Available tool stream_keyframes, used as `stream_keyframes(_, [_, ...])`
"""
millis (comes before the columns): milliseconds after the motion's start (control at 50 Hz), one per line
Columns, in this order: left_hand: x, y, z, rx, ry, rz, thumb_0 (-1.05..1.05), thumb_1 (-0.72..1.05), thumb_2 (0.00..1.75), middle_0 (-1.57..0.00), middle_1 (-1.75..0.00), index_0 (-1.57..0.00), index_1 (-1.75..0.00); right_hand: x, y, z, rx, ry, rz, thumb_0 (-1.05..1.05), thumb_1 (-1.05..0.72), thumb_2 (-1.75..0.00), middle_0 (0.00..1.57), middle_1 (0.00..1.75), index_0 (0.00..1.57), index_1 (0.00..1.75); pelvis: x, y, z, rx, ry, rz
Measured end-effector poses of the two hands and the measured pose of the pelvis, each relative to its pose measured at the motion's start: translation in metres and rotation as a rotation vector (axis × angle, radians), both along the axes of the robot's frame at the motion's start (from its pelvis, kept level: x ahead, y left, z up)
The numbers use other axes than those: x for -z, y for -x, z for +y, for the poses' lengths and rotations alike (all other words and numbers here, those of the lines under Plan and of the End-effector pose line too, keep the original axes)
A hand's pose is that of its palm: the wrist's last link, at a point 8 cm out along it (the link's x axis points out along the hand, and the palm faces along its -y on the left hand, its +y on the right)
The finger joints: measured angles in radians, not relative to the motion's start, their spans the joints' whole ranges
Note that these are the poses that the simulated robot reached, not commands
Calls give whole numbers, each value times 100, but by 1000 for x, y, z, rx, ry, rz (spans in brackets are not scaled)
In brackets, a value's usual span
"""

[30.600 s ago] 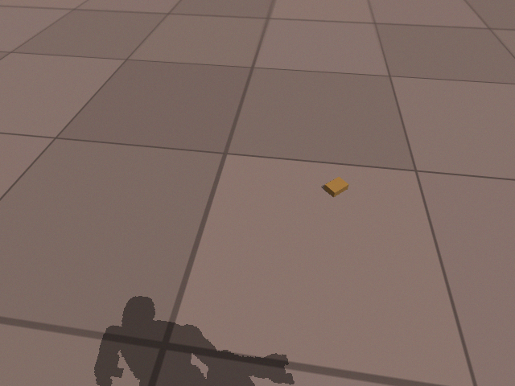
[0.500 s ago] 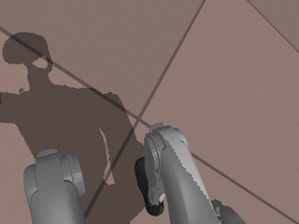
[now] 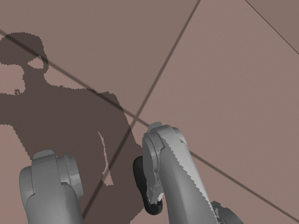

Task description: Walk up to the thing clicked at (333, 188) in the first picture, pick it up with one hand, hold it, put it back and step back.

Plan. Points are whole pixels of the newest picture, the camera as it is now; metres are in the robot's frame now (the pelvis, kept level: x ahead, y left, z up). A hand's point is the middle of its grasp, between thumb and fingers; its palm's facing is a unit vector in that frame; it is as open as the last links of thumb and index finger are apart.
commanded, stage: rise first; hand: left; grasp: from above
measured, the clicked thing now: out of the picture +0.50 +0.36 -0.30
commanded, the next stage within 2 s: none
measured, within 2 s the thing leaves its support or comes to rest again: neither
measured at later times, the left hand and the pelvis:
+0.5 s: hand out of the picture +0.45 +0.40 -0.17, palm faces -0.43 -0.10 -0.90, open 12.1 cm; pelvis +0.00 +0.00 +0.00, yaw +0 degrees
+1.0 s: hand out of the picture +0.45 +0.40 -0.17, palm faces -0.44 -0.09 -0.90, open 12.0 cm; pelvis +0.00 +0.00 +0.00, yaw +0 degrees
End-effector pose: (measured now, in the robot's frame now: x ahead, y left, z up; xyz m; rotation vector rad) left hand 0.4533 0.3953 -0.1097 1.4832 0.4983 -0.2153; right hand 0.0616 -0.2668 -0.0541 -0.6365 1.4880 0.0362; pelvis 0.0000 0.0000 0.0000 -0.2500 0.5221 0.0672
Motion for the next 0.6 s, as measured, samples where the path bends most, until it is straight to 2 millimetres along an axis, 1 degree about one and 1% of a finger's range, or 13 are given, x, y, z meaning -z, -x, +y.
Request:
stream_keyframes(140, [-1, 1, 1, 0, -3, 3, 0, -24, 79, -35, -74, -34, -75, -1, 1, 0, 6, -1, 4, 0, -90, -89, 20, 30, 20, 30, -1, -1, 0, 0, 1, 5])
stream_keyframes(460, [0, -2, 2, 9, 8, -1, 0, -20, 76, -38, -70, -38, -70, -4, -4, -2, -11, 9, 4, 0, -90, -89, 20, 30, 21, 30, -1, -1, 1, -1, 5, 1])
stream_keyframes(600, [0, 1, 1, 6, 5, 12, 0, -19, 75, -39, -68, -39, -69, -3, -6, -2, -11, 5, -5, 0, -90, -89, 20, 30, 20, 30, -2, -1, 1, 0, 4, 1])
